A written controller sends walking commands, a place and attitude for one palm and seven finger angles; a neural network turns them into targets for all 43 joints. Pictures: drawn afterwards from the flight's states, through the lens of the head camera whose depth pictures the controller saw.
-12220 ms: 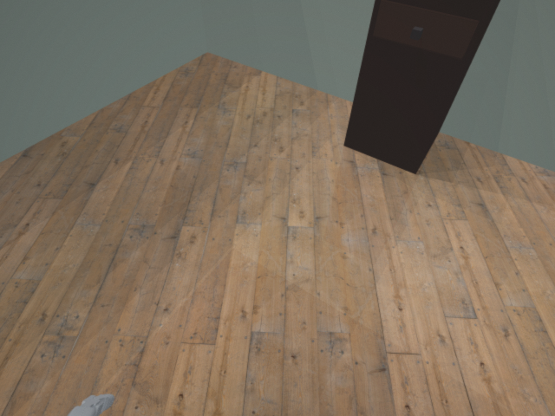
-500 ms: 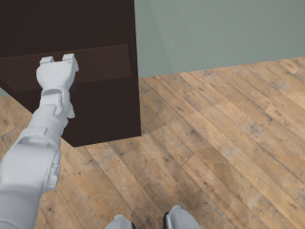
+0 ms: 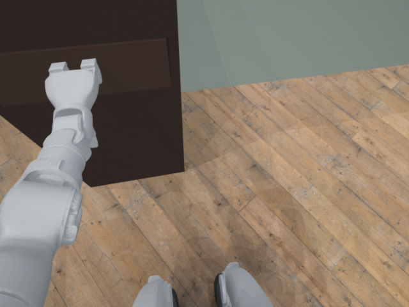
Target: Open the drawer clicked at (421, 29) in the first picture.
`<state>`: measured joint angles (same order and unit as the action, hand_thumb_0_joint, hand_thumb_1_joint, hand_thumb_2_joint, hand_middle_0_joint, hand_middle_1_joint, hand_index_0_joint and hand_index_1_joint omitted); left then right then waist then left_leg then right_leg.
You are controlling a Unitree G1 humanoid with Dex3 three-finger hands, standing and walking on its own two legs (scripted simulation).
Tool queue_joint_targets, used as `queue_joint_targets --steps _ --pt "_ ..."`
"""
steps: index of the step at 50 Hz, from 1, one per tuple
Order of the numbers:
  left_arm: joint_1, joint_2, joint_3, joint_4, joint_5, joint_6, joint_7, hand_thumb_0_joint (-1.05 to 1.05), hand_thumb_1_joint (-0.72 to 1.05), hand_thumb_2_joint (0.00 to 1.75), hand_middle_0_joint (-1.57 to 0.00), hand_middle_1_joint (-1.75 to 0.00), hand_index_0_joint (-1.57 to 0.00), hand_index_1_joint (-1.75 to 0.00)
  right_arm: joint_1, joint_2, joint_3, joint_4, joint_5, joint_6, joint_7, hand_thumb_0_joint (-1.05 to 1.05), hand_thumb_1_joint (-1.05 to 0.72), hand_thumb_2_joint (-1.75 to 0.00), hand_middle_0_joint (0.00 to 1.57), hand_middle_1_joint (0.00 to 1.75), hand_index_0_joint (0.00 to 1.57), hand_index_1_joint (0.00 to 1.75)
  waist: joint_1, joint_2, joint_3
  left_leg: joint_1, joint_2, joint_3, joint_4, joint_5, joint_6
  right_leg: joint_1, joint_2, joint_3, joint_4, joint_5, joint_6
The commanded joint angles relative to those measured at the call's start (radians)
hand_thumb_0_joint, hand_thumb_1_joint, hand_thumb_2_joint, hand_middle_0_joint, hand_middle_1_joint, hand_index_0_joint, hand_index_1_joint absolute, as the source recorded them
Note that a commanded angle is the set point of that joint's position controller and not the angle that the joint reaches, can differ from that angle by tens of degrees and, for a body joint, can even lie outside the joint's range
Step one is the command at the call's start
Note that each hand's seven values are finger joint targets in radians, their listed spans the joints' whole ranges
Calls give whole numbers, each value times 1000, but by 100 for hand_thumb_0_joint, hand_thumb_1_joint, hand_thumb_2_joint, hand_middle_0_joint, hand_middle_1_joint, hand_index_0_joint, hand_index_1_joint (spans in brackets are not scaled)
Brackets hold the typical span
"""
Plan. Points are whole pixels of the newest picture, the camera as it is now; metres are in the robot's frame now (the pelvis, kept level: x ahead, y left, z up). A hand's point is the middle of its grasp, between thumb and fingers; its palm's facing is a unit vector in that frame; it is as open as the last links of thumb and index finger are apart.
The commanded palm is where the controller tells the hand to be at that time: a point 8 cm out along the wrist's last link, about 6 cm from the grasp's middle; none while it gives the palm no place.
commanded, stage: lower the fingers behind the handle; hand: left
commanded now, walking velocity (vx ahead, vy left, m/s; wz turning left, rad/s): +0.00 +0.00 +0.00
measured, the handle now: (78, 88) +0.57 +0.20 +0.00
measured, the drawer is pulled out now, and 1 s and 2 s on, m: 0.00 0.00 0.01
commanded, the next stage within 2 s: close the thumb around the handle in 0.52 s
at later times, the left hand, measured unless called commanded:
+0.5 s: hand (86, 108) +0.53 +0.19 -0.01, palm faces -0.05 -0.02 -1.00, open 13.7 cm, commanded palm +0.52 +0.19 +0.04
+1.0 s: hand (84, 108) +0.53 +0.20 -0.01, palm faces -0.05 -0.02 -1.00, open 9.7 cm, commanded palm +0.52 +0.19 +0.04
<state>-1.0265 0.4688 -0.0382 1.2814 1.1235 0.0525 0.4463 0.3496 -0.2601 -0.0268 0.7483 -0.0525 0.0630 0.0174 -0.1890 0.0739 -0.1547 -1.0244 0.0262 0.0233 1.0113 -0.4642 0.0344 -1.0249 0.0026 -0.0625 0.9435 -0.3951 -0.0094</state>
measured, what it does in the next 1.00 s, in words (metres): stands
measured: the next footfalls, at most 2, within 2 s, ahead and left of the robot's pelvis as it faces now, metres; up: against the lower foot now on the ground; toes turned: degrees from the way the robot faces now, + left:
none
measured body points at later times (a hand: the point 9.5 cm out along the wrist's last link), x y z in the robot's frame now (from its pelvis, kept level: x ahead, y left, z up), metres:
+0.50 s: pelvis +0.00 +0.00 -0.01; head +0.15 +0.00 +0.41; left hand +0.53 +0.19 +0.04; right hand -0.03 -0.27 -0.13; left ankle -0.01 +0.10 -0.67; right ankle +0.02 -0.12 -0.67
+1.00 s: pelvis +0.00 +0.00 -0.01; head +0.16 +0.00 +0.42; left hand +0.53 +0.19 +0.04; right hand -0.02 -0.27 -0.13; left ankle -0.01 +0.10 -0.67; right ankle +0.02 -0.12 -0.67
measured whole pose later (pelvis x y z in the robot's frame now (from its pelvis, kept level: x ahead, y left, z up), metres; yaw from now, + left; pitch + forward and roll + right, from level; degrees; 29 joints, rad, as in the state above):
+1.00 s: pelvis +0.00 +0.00 -0.01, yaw +0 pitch +28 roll -3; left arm -0.98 0.48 -0.02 1.22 1.11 0.01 0.43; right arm 0.36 -0.26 -0.03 0.74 -0.05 0.05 0.02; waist -0.18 0.08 -0.16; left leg -1.05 0.03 0.02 1.05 -0.49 0.04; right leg -1.05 0.01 -0.06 0.97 -0.42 -0.01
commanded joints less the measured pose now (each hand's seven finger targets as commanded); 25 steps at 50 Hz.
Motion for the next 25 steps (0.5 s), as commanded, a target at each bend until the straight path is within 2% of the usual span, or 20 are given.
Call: queue_joint_targets --steps 1,4,5,8,9,11,12,14,17,19,20,21,23,24,25 --pt "-411 236 23 -130 -15 14 -17 0 -50 30 -30 -120 -30 -120 208 -180 -56 -25 1 -8 -17 0 -90 -90 20 30 20 30 -43 16 -442 290 -32 -43 -88 356 14 246 47 20 -97 276 -14" --pt "-441 245 27 -184 -18 -48 -41 0 -50 30 -30 -120 -30 -120 208 -173 -56 -35 -4 -22 -30 0 -90 -90 20 30 20 30 -57 15 -474 279 -31 -47 -61 347 22 234 45 28 -78 278 -13" --pt "-443 270 41 -201 -12 -69 -42 0 -50 30 -30 -120 -30 -120 213 -175 -54 -34 -6 -25 -33 0 -90 -90 20 30 20 30 -51 33 -483 276 -30 -50 -53 352 21 226 44 28 -65 279 -13" --pt "-382 228 22 -184 -1 -83 -43 0 -50 30 -30 -120 -30 -120 219 -169 -58 -39 -6 -32 -31 0 -90 -90 20 30 20 30 -39 52 -484 280 -28 -55 -37 369 14 186 46 20 -47 267 -18" --pt "-397 230 32 -199 1 -91 -35 0 -50 30 -30 -120 -30 -120 222 -168 -62 -37 -9 -34 -30 0 -90 -90 20 30 20 30 -43 50 -507 299 -25 -57 -29 392 15 181 47 20 -41 280 -17" --pt "-401 234 39 -242 -1 -99 -16 0 -50 30 -30 -120 -30 -120 230 -168 -66 -37 -10 -37 -25 0 -90 -90 20 30 20 30 -32 73 -547 322 -23 -62 -24 419 11 188 48 19 -37 294 -18" --pt "-382 237 48 -231 -2 -93 -8 0 -50 30 -30 -120 -30 -120 231 -168 -67 -32 -10 -35 -23 0 -90 -90 20 30 20 30 -26 70 -544 323 -23 -61 -23 432 8 191 49 17 -36 302 -19" --pt "-398 218 41 -241 -10 -85 4 0 -50 30 -30 -120 -30 -120 230 -165 -69 -27 -10 -35 -17 0 -90 -90 20 30 20 30 -31 72 -549 330 -22 -66 -20 444 6 187 50 16 -35 307 -18" --pt "-381 239 58 -236 -16 -62 16 0 -50 30 -30 -120 -30 -120 230 -171 -69 -22 -8 -31 -11 0 -90 -90 20 30 20 30 -26 73 -544 333 -22 -62 -31 437 6 204 51 14 -47 308 -17" --pt "-394 241 54 -216 -17 -43 17 0 -50 30 -30 -120 -30 -120 225 -173 -66 -19 -5 -27 -13 0 -90 -90 20 30 20 30 -35 47 -530 319 -23 -61 -36 422 9 211 52 17 -52 307 -16" --pt "-409 238 42 -222 -13 -39 16 0 -50 30 -30 -120 -30 -120 228 -172 -65 -19 -4 -28 -13 0 -90 -90 20 30 20 30 -39 73 -525 316 -25 -56 -39 417 9 212 50 18 -57 307 -15" --pt "-405 269 61 -214 -13 -32 14 0 -50 30 -30 -120 -30 -120 226 -175 -61 -15 -3 -25 -13 0 -90 -90 20 30 20 30 -30 59 -520 308 -25 -55 -43 408 10 224 51 17 -57 306 -15" --pt "-374 294 77 -199 -11 -19 8 0 -50 30 -30 -120 -30 -120 224 -178 -57 -18 -3 -19 -15 0 -90 -90 20 30 20 30 -18 51 -523 298 -31 -48 -48 422 12 261 49 21 -60 333 -16" --pt "-386 268 59 -204 -15 -20 3 0 -50 30 -30 -120 -30 -120 219 -175 -58 -20 -3 -19 -15 0 -90 -90 20 30 20 30 -29 48 -518 305 -30 -48 -49 428 12 256 50 22 -63 341 -15" --pt "-390 282 68 -218 -16 -24 0 0 -50 30 -30 -120 -30 -120 223 -175 -58 -20 -3 -19 -17 0 -90 -90 20 30 20 30 -27 54 -526 304 -29 -45 -48 427 13 265 49 23 -62 346 -13"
